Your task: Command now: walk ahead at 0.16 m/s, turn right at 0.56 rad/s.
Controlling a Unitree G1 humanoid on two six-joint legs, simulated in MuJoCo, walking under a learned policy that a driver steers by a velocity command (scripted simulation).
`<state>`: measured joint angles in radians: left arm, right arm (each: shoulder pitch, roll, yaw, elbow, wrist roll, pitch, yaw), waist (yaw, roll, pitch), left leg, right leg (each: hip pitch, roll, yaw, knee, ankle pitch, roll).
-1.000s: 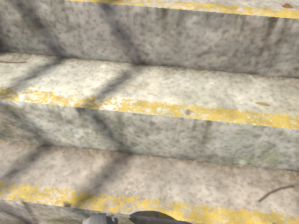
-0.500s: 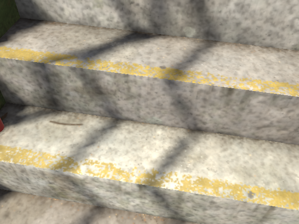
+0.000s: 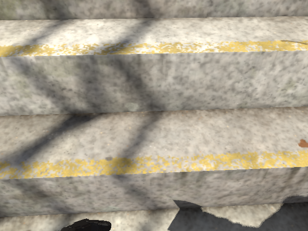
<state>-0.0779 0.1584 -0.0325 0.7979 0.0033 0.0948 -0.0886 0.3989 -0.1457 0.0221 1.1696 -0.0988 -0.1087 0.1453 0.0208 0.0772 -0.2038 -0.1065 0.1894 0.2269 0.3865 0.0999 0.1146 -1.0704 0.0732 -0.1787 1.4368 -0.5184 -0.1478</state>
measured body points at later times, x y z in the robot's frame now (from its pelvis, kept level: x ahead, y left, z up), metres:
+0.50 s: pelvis +0.14 +0.01 +0.16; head +0.13 +0.00 +0.61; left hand +0.33 +0.20 +0.07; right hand +0.27 -0.28 +0.08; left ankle +0.19 +0.15 -0.24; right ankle +0.10 -0.08 -0.57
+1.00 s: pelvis +0.29 +0.06 +0.34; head +0.28 +0.05 +0.79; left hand +0.47 +0.26 +0.23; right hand +0.24 -0.14 +0.19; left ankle +0.29 +0.16 -0.37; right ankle +0.34 -0.09 -0.16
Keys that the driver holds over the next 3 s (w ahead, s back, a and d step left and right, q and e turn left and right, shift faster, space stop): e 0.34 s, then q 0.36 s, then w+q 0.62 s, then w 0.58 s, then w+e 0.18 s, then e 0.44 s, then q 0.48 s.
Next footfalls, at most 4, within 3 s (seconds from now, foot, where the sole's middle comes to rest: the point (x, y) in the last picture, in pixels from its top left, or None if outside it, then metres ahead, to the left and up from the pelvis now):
0.66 left None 0.33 0.15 -0.40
1.28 right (223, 144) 0.60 -0.16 -0.20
1.90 left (140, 36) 0.83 0.10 0.02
2.32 right None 1.04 -0.19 0.24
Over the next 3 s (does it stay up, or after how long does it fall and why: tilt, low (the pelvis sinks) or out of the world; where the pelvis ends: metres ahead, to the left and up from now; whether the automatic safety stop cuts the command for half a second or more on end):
stays up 0.99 -0.08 0.99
